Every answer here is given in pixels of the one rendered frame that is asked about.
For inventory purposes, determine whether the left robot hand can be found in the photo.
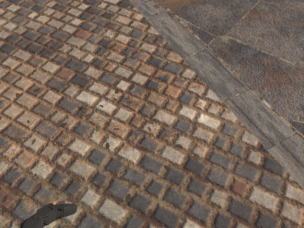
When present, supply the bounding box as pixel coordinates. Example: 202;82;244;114
20;203;78;228

